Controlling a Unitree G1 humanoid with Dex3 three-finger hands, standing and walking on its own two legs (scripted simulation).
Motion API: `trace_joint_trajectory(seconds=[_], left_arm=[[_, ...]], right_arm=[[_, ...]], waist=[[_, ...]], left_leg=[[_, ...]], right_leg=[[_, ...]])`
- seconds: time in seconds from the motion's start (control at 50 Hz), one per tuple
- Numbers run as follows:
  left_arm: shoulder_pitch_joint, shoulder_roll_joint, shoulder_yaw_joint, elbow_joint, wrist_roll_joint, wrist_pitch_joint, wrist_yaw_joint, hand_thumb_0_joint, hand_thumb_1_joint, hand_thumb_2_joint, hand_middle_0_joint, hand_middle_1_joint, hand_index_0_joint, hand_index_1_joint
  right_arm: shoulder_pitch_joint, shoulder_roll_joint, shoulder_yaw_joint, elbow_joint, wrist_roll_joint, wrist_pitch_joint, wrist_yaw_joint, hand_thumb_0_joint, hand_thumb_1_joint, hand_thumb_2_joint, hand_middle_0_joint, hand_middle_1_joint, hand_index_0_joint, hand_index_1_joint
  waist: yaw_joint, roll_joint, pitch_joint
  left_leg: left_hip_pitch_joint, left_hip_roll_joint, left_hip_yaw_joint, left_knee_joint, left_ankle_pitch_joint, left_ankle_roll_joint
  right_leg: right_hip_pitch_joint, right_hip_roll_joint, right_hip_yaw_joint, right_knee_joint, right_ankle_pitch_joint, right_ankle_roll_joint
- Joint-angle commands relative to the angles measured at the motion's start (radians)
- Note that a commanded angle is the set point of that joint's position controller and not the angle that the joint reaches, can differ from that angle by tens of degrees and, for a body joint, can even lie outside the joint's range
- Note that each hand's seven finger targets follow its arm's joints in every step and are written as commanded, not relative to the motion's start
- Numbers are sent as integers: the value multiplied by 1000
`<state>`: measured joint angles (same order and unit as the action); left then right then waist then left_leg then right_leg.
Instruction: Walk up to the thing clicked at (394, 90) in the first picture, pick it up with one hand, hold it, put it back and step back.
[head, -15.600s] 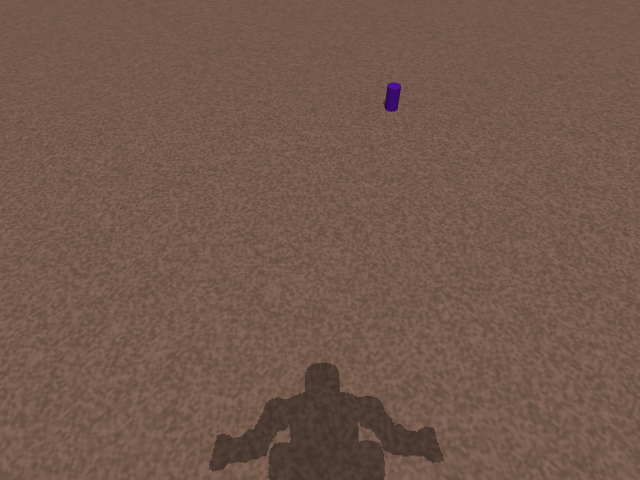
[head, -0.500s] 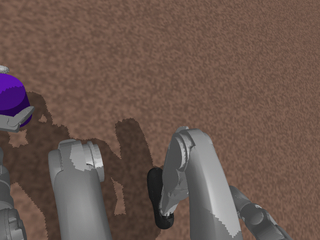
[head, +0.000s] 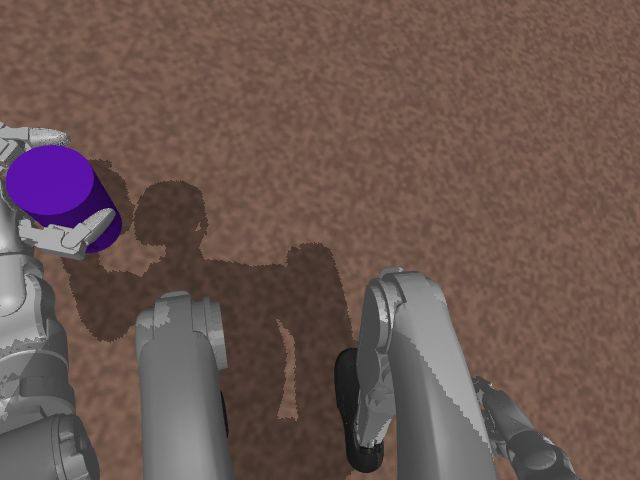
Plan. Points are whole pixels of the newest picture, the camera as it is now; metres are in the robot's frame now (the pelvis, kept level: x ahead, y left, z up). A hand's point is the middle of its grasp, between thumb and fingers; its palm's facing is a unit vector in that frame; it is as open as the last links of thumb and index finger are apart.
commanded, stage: settle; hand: left
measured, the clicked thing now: (73, 205) +0.43 +0.27 -0.09
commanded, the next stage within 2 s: lift in 0.60 s
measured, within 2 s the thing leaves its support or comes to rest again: neither
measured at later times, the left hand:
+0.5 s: hand (54, 195) +0.42 +0.26 -0.02, palm faces +0.25 -0.97 -0.05, open 10.5 cm
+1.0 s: hand (44, 190) +0.41 +0.26 +0.01, palm faces +0.20 -0.98 -0.06, open 10.5 cm
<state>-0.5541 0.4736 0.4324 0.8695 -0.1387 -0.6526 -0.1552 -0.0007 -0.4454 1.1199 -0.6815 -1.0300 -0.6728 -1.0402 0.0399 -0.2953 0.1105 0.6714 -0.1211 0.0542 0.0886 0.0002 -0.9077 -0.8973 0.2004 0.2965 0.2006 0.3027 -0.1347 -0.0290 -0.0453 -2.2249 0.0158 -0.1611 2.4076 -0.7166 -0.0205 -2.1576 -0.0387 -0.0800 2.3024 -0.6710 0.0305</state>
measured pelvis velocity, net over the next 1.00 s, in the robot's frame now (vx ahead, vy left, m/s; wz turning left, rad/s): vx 0.00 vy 0.00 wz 0.06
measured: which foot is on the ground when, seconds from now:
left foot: down 0.00-1.00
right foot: down 0.00-1.00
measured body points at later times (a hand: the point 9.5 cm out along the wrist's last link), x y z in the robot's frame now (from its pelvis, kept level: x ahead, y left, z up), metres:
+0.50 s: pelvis +0.00 -0.01 +0.03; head +0.20 +0.06 +0.42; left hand +0.40 +0.31 -0.01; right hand +0.15 -0.27 -0.10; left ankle +0.08 +0.13 -0.31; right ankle +0.11 -0.13 -0.31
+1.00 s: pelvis +0.00 +0.00 +0.05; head +0.20 +0.05 +0.45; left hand +0.39 +0.31 +0.02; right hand +0.15 -0.27 -0.08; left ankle +0.08 +0.13 -0.31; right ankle +0.11 -0.13 -0.31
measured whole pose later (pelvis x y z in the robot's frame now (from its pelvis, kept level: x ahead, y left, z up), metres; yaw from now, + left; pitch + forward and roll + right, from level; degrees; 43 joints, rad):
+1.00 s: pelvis +0.00 +0.00 +0.05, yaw +3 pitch +33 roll -4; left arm -0.51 0.38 0.42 0.80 -0.13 -0.57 -0.21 0.00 -0.45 1.12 -0.68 -1.03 -0.67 -1.04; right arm 0.09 -0.28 0.02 0.69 -0.07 0.00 0.05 0.00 -0.93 -0.90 0.20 0.30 0.20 0.30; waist -0.10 0.00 -0.13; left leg -2.11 0.02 -0.09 2.23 -0.70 -0.02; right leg -2.08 -0.05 -0.03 2.18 -0.67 0.02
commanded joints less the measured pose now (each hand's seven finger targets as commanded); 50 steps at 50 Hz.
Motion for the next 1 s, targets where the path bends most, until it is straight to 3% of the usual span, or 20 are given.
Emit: trace_joint_trajectory(seconds=[0.0, 0.02, 0.06, 0.1, 0.14, 0.18, 0.22, 0.26, 0.28, 0.3, 0.34, 0.38, 0.42, 0.48, 0.52, 0.58, 0.68, 0.7, 0.8, 0.98], left_arm=[[-258, 198, 57, -257, -34, -87, -9, 0, 124, 1269, -1274, -1428, -1272, -1450], [-310, 236, 81, -312, -32, -90, -5, 0, 132, 1279, -1282, -1437, -1280, -1459], [-296, 192, 56, -294, -31, -82, -14, 0, 146, 1281, -1275, -1434, -1274, -1454], [-313, 232, 82, -335, -28, -81, -12, 0, 149, 1294, -1284, -1446, -1286, -1465], [-305, 194, 64, -322, -34, -76, -15, 0, 142, 1299, -1284, -1446, -1284, -1467], [-355, 231, 92, -375, -38, -82, -4, 0, 123, 1328, -1301, -1476, -1301, -1499], [-333, 193, 62, -347, -33, -77, -9, 0, 148, 1313, -1290, -1460, -1292, -1479], [-331, 207, 71, -343, -28, -77, -7, 0, 152, 1324, -1295, -1469, -1298, -1488], [-300, 181, 59, -299, -30, -73, -7, 0, 142, 1326, -1297, -1464, -1299, -1484], [-358, 194, 59, -358, -31, -82, -7, 0, 142, 1320, -1292, -1457, -1293, -1478], [-362, 205, 64, -354, -28, -82, -5, 0, 140, 1321, -1298, -1461, -1300, -1482], [-322, 159, 43, -301, -32, -74, -14, 0, 160, 1322, -1278, -1452, -1284, -1469], [-342, 191, 64, -319, -26, -82, -8, 0, 144, 1334, -1268, -1453, -1272, -1473], [-334, 167, 53, -320, -30, -84, -15, 0, 150, 1338, -1267, -1457, -1274, -1474], [-366, 188, 64, -334, -29, -83, -16, 0, 121, 1332, -1279, -1462, -1289, -1477], [-341, 155, 51, -287, -32, -76, -20, 0, 134, 1331, -1247, -1442, -1258, -1456], [-361, 170, 62, -303, -28, -80, -21, 0, 135, 1333, -1237, -1439, -1251, -1450], [-351, 172, 66, -297, -28, -80, -20, 0, 125, 1253, -1252, -1436, -1279, -1426], [-333, 176, 58, -328, -21, -68, -37, 0, 74, 1196, -1182, -1377, -1206, -1373], [-259, 138, 38, -422, -54, -16, -58, 0, 94, 1213, -1174, -1384, -1205, -1373]], right_arm=[[134, -222, -98, -55, 12, -19, -21, 0, -905, -905, 200, 300, 200, 300], [142, -222, -102, -48, 14, -20, -23, 0, -903, -905, 200, 300, 200, 300], [140, -223, -108, -51, 19, -21, -25, 0, -901, -905, 200, 300, 200, 300], [147, -223, -114, -47, 21, -20, -30, 0, -900, -904, 200, 300, 200, 300], [141, -216, -118, -48, 25, -26, -33, 0, -901, -905, 200, 300, 200, 300], [149, -206, -122, -43, 24, -32, -36, 0, -902, -905, 200, 300, 200, 300], [148, -202, -124, -40, 23, -38, -37, 0, -905, -905, 200, 300, 200, 300], [144, -197, -130, -41, 26, -43, -41, 0, -903, -904, 200, 300, 200, 300], [139, -198, -130, -41, 27, -45, -42, 0, -905, -905, 200, 300, 200, 300], [146, -196, -131, -34, 24, -49, -42, 0, -904, -905, 200, 300, 200, 300], [147, -194, -134, -33, 26, -52, -44, 0, -904, -905, 200, 300, 200, 300], [142, -197, -136, -35, 29, -57, -44, 0, -902, -904, 200, 300, 200, 300], [146, -198, -137, -27, 27, -59, -45, 0, -901, -904, 200, 300, 200, 300], [143, -193, -138, -36, 29, -62, -44, 0, -904, -905, 200, 300, 200, 300], [148, -194, -141, -27, 31, -65, -45, 0, -905, -904, 200, 300, 200, 300], [150, -191, -144, -27, 35, -67, -46, 0, -901, -903, 200, 300, 200, 300], [158, -188, -147, -24, 34, -71, -48, 0, -900, -902, 200, 300, 200, 300], [160, -185, -151, -22, 34, -72, -48, 0, -935, -908, 200, 300, 200, 300], [169, -187, -157, -21, 38, -72, -51, 0, -923, -906, 200, 300, 200, 300], [164, -185, -169, -63, 71, -84, -64, 0, -912, -903, 200, 300, 200, 300]], waist=[[20, 227, -732], [35, 259, -751], [21, 273, -741], [31, 280, -776], [23, 256, -753], [32, 245, -771], [20, 244, -758], [24, 214, -757], [22, 210, -727], [23, 232, -747], [29, 236, -770], [23, 247, -740], [30, 248, -742], [26, 242, -740], [34, 259, -766], [28, 231, -743], [34, 234, -775], [39, 209, -775], [49, 245, -825], [58, 230, -805]], left_leg=[[446, -9, 93, -312, 206, 32], [476, -7, 95, -323, 208, 28], [507, -6, 89, -344, 211, 25], [531, -6, 89, -348, 228, 24], [506, -6, 92, -350, 206, 28], [479, -9, 105, -347, 184, 35], [488, -9, 107, -355, 183, 35], [473, -8, 111, -360, 169, 39], [470, -9, 112, -365, 158, 39], [484, -8, 114, -364, 164, 38], [508, -8, 112, -376, 160, 34], [529, -9, 109, -390, 161, 31], [537, -9, 105, -398, 163, 29], [533, -12, 112, -406, 146, 33], [561, -12, 108, -417, 161, 28], [548, -13, 113, -418, 158, 31], [568, -15, 120, -414, 194, 32], [548, -16, 124, -413, 182, 36], [617, -15, 126, -432, 244, 32], [655, -16, 112, -511, 171, 34]], right_leg=[[407, 48, -31, -226, 219, -61], [400, 48, -31, -226, 217, -64], [368, 46, -38, -226, 212, -68], [380, 44, -33, -229, 224, -69], [380, 44, -29, -238, 209, -66], [423, 43, -13, -258, 197, -62], [421, 42, -11, -266, 196, -61], [428, 44, -4, -283, 180, -60], [413, 41, -5, -287, 170, -61], [417, 42, -1, -287, 176, -62], [409, 41, -3, -286, 167, -65], [382, 38, -8, -289, 166, -67], [374, 39, -11, -288, 163, -69], [390, 37, -8, -302, 150, -66], [380, 35, -10, -294, 161, -69], [378, 35, -5, -306, 157, -69], [401, 33, 1, -309, 186, -68], [423, 34, 7, -320, 177, -65], [440, 32, 9, -318, 219, -70], [446, 30, 10, -384, 159, -74]])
